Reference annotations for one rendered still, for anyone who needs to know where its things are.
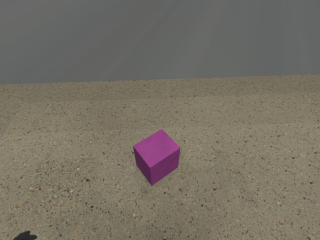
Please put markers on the carton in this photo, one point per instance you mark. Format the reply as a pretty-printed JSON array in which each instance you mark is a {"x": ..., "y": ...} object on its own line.
[{"x": 156, "y": 156}]

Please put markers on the left robot hand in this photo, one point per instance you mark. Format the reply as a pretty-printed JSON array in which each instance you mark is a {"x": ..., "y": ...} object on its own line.
[{"x": 25, "y": 236}]

